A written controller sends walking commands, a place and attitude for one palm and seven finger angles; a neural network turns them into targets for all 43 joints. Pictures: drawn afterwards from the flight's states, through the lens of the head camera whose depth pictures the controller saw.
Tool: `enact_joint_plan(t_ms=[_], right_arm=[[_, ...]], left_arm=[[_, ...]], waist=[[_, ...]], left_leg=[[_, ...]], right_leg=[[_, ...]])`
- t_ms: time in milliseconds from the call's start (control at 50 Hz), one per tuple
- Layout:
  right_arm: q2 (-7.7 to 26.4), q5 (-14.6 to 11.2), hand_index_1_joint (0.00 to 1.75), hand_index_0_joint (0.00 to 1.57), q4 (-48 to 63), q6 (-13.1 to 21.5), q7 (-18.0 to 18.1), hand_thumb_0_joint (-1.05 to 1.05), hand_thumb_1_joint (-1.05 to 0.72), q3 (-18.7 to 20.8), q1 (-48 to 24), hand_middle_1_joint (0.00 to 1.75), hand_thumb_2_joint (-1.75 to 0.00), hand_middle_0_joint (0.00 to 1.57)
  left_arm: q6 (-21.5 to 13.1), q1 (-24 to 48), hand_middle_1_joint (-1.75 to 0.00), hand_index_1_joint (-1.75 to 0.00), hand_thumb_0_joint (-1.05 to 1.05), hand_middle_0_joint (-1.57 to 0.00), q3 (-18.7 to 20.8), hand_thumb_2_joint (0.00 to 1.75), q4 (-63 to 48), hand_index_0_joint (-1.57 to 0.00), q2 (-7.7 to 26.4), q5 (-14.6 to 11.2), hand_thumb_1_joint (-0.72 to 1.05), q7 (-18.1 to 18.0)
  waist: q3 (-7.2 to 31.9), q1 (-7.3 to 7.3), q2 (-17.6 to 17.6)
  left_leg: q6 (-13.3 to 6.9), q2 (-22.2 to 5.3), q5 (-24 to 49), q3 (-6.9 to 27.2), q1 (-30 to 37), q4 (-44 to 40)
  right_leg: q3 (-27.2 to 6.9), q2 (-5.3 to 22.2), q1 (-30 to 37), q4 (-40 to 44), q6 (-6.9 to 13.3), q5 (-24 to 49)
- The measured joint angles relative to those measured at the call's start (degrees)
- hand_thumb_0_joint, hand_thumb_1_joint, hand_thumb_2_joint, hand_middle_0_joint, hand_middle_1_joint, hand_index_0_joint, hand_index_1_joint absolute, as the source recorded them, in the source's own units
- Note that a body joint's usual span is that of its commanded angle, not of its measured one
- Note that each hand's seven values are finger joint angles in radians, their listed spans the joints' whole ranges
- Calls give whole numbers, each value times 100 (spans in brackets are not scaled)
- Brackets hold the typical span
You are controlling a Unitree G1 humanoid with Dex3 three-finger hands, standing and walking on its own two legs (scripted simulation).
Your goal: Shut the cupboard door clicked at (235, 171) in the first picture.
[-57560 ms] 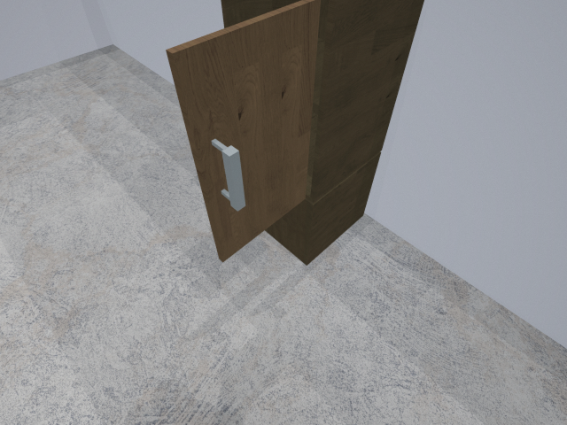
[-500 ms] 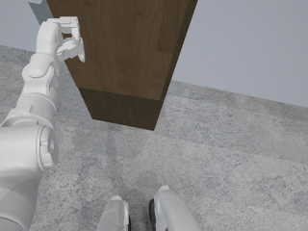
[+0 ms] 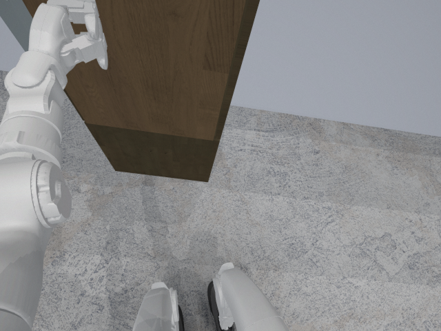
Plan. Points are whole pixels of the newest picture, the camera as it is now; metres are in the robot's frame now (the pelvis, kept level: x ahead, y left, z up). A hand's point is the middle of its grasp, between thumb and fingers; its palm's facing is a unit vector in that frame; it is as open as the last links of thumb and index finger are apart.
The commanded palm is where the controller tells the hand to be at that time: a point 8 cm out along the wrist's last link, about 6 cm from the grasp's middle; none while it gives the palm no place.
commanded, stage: push the door shut along its arc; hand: left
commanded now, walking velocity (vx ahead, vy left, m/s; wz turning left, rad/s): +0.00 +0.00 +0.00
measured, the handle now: (38, 32) +0.61 +0.20 +0.09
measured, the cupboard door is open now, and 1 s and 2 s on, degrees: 0 0 0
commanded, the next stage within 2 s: pull the fist back off the door in 0.12 s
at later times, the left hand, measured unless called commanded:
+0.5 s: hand (110, 43) +0.57 +0.09 +0.09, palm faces +0.19 -0.98 -0.04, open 2.7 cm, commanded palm +0.56 +0.10 +0.09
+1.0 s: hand (127, 67) +0.53 +0.07 +0.09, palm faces +0.14 -0.99 -0.01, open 3.1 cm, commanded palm +0.48 +0.11 +0.09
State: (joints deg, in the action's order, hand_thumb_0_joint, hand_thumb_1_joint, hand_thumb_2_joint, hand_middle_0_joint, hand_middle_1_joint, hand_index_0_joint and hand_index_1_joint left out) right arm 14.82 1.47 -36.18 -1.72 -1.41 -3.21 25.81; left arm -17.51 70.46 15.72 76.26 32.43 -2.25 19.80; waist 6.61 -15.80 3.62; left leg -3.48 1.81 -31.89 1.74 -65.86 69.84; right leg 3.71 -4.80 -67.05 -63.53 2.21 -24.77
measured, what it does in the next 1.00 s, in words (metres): stands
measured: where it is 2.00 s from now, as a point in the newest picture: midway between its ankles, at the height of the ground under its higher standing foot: outside the picture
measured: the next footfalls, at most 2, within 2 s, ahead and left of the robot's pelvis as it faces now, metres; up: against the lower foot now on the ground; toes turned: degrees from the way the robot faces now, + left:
none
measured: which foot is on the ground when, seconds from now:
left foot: down 0.00-1.00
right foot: down 0.00-1.00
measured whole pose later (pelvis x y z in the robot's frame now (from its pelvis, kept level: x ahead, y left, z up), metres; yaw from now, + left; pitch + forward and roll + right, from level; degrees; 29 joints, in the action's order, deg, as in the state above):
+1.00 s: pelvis +0.00 -0.01 +0.02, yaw +0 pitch +25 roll -1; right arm 14.5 4.4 -36.9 -1.3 -6.5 0.4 27.3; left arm -28.2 54.7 17.2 67.6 14.3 0.9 -12.8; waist 8.1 -11.9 3.3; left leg -2.6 1.6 -29.8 -0.5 -57.9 63.2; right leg 1.1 -5.1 -60.9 -59.8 2.9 -23.4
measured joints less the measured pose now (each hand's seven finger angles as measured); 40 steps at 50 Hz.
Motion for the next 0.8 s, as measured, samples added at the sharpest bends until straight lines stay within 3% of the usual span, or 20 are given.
enact_joint_plan(t_ms=[240,260,300,340,400,460,500,580,680,800], right_arm=[[90,66,30,21,-273,279,91,0,-91,33,-239,30,-90,21],[95,101,30,21,-266,305,97,0,-91,43,-224,30,-90,21],[96,201,30,20,-238,353,44,0,-91,58,-158,30,-90,21],[68,325,30,20,-225,371,-77,0,-91,53,-131,30,-90,21],[-3,511,30,20,-202,395,-312,0,-91,55,-151,30,-90,21],[-86,596,30,20,-198,397,-505,0,-91,66,-209,30,-90,21],[-131,583,30,20,-206,384,-563,0,-91,61,-219,30,-90,21],[-156,504,30,20,-198,352,-563,0,-91,25,-108,30,-90,21],[-100,434,30,20,-193,336,-546,0,-91,25,158,30,-90,21],[-4,384,30,20,-172,251,-540,1,-91,111,348,30,-90,21]], left_arm=[[218,803,-150,-150,-1,-130,-625,95,421,-132,123,-37,83,50],[225,858,-150,-150,0,-130,-542,96,450,-132,55,-6,81,-55],[186,904,-150,-150,-1,-130,-351,96,489,-134,-219,39,75,-699],[148,920,-150,-150,-3,-130,-131,95,512,-134,-516,112,67,-1586],[-46,905,-150,-150,-6,-130,122,94,564,-133,-836,385,61,-2910],[-308,889,-150,-150,-5,-130,68,96,714,-132,-827,834,66,-3607],[-419,904,-150,-150,-3,-130,3,98,853,-131,-723,993,72,-3686],[-412,881,-150,-150,-1,-130,-5,101,958,-131,-560,954,82,-3450],[-470,549,-150,-150,1,-130,165,98,711,-130,-643,619,88,-3215],[-687,-118,-150,-150,2,-130,436,93,250,-130,-971,520,90,-3186]], waist=[[10,-98,-64],[15,-80,-50],[59,-10,-31],[106,24,-55],[183,-27,-72],[212,-172,-57],[203,-259,-42],[160,-329,-2],[114,-237,41],[96,-65,61]], left_leg=[[72,59,21,262,-477,335],[78,64,25,287,-531,367],[93,81,46,319,-629,404],[101,103,83,321,-693,411],[113,121,146,312,-779,409],[118,121,193,290,-819,408],[118,112,217,265,-815,396],[110,82,270,194,-730,302],[93,31,310,50,-450,71],[69,-33,277,-127,-19,-206]], right_leg=[[285,65,-350,-204,66,-1],[312,70,-389,-220,69,3],[347,89,-468,-241,65,20],[352,114,-532,-264,60,43],[349,137,-624,-285,63,89],[332,141,-676,-302,74,132],[309,135,-685,-301,81,160],[236,108,-634,-234,82,229],[77,55,-427,-70,65,289],[-122,-19,-98,108,49,277]])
